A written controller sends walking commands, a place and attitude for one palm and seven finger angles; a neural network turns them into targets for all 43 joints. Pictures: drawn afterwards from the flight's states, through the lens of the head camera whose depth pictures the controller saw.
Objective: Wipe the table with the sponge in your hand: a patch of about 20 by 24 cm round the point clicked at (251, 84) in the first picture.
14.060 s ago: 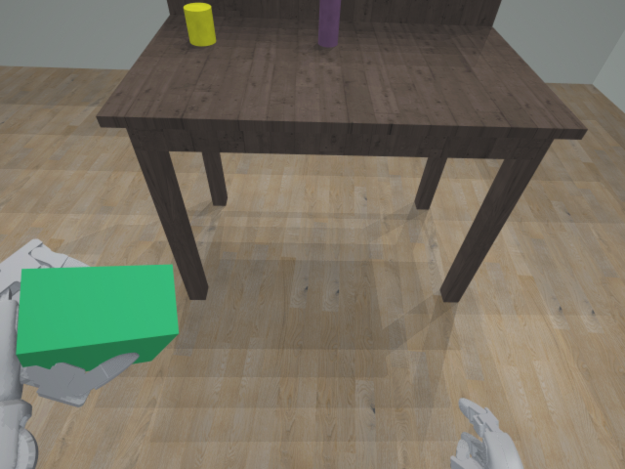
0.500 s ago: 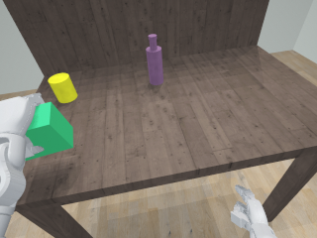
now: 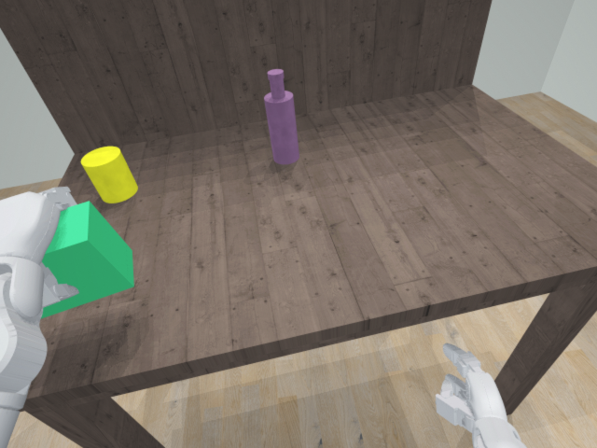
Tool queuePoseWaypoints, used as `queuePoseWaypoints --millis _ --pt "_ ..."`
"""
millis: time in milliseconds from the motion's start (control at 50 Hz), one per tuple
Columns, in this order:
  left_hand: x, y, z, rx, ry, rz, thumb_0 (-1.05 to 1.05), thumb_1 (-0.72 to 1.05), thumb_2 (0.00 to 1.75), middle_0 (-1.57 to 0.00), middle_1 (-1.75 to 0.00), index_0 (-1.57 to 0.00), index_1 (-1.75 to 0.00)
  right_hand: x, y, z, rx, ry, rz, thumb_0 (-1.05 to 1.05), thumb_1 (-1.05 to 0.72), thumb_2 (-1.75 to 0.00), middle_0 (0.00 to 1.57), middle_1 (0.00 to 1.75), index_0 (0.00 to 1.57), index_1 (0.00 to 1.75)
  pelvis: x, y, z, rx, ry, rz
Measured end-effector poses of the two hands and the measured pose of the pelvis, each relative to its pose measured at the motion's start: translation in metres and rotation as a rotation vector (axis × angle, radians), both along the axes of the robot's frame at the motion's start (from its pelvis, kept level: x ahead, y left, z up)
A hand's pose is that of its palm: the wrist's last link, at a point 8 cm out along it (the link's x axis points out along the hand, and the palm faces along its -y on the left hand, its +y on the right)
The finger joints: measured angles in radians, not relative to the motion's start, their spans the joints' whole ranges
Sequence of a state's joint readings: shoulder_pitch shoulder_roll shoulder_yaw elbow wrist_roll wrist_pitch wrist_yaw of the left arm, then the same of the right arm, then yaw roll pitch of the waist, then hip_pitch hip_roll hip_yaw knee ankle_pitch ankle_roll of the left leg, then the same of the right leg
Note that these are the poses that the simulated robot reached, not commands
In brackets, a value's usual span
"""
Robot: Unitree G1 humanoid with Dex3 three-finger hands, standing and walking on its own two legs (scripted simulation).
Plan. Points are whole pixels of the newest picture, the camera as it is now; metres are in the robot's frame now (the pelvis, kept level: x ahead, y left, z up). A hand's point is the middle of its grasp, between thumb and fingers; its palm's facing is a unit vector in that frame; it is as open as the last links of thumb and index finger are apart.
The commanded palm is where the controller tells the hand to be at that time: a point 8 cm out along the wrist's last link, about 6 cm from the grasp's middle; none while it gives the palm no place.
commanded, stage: move the sponge above the wiping area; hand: left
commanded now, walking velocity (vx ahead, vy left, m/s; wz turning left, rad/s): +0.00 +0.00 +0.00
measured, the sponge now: (67, 270) +0.25 +0.35 +0.15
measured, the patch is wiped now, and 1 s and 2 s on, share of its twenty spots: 0.00 0.00 0.00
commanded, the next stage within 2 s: lower the sponge onto the table in 1.76 s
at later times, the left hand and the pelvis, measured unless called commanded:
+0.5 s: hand (71, 276) +0.23 +0.33 +0.16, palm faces +0.09 -0.06 -0.99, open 10.1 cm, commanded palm +0.20 +0.31 +0.22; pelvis +0.00 +0.00 +0.00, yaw +0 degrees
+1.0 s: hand (94, 294) +0.24 +0.31 +0.12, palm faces -0.09 -0.08 -0.99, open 10.1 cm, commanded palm +0.21 +0.31 +0.23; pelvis +0.00 +0.00 +0.00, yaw +1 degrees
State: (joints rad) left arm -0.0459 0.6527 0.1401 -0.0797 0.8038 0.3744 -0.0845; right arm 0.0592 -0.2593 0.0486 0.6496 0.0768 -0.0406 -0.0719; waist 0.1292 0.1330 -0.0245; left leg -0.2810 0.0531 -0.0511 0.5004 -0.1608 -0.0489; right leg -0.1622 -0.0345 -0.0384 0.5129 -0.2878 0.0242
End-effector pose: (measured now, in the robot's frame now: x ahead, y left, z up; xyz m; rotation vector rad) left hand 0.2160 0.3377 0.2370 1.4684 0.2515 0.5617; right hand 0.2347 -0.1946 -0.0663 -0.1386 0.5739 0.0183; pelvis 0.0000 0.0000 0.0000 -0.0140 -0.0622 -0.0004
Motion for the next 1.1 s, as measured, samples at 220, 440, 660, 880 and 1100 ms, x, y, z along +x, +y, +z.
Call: queuePoseWaypoints --millis 220,440,660,880,1100 --pt "-0.012 -0.067 -0.05 0.036 0.159 -0.342 0.0 -0.5 1.03 -0.74 -1.29 -0.76 -1.3 -0.001 0.003 0.0 -0.071 -0.014 0.03 0.02 -0.91 -0.9 0.2 0.3 0.21 0.3 0.001 0.0 -0.002 -0.002 -0.013 0.01" --pt "-0.004 -0.002 0.005 0.003 -0.015 0.003 0.0 -0.5 1.03 -0.74 -1.29 -0.76 -1.3 -0.001 0.0 0.003 0.001 -0.017 -0.004 0.02 -0.91 -0.9 0.2 0.3 0.2 0.3 -0.004 -0.001 0.0 -0.001 -0.01 0.003" --pt "-0.011 -0.066 -0.052 0.027 0.167 -0.332 0.0 -0.5 1.03 -0.74 -1.29 -0.76 -1.3 -0.004 0.004 0.001 -0.063 -0.023 0.031 0.02 -0.91 -0.9 0.2 0.3 0.2 0.3 -0.003 -0.001 -0.002 -0.001 -0.019 0.007" --pt "0.002 0.014 0.005 0.013 0.026 0.056 0.0 -0.5 1.03 -0.74 -1.29 -0.76 -1.3 -0.002 0.006 -0.004 -0.005 0.017 0.011 0.02 -0.91 -0.9 0.2 0.3 0.21 0.3 -0.004 -0.002 -0.001 -0.003 -0.004 0.009" --pt "-0.006 -0.07 -0.052 0.022 0.188 -0.4 -0.01 -0.5 1.03 -0.74 -1.29 -0.76 -1.3 -0.003 0.006 0.001 -0.071 -0.014 0.023 0.02 -0.91 -0.9 0.2 0.3 0.21 0.3 0.005 0.005 -0.002 -0.002 -0.002 0.001"
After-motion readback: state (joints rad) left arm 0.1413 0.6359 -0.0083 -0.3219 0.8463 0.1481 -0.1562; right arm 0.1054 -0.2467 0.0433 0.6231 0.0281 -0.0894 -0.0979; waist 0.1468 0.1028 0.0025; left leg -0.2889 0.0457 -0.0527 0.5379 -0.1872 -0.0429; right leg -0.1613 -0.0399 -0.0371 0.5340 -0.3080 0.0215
